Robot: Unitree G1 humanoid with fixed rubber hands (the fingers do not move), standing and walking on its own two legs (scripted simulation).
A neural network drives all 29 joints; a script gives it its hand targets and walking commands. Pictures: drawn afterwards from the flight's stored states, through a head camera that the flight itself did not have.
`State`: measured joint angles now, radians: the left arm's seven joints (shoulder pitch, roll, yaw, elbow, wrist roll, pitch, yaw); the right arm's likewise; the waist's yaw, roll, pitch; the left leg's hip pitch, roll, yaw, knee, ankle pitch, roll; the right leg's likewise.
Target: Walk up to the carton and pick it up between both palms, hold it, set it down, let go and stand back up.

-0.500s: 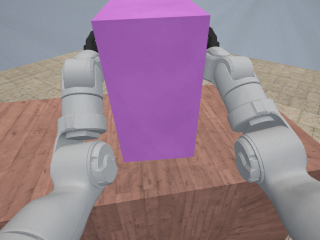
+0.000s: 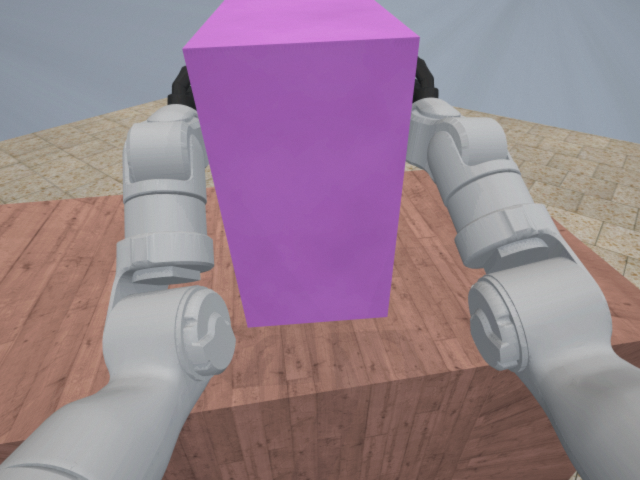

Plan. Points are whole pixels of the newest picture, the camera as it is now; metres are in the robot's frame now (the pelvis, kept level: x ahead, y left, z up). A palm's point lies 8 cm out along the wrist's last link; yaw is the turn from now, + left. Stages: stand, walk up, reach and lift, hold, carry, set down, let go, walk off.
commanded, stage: hold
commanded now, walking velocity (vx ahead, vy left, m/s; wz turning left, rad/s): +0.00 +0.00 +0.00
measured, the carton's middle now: (305, 147) +0.40 +0.01 +0.29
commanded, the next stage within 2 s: none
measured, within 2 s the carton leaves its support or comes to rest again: neither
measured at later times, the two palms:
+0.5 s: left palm (191, 137) +0.39 +0.14 +0.31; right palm (415, 126) +0.38 -0.12 +0.32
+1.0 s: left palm (187, 143) +0.38 +0.14 +0.31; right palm (414, 131) +0.37 -0.11 +0.32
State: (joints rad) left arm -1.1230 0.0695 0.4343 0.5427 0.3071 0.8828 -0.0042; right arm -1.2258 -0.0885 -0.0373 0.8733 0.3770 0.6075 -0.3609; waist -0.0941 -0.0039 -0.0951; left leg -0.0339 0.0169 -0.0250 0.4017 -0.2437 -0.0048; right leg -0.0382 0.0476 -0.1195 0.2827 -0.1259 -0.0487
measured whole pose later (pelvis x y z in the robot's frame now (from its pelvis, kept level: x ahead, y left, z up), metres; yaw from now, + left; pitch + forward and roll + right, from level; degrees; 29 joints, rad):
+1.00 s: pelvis +0.00 +0.01 +0.00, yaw -1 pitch -7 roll -1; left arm -1.03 0.04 0.38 0.42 0.31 0.90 0.01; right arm -1.16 -0.06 -0.08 0.79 0.34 0.61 -0.34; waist -0.09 -0.01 -0.09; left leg -0.04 0.01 -0.01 0.39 -0.23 0.01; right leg -0.06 0.04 -0.10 0.29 -0.12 -0.04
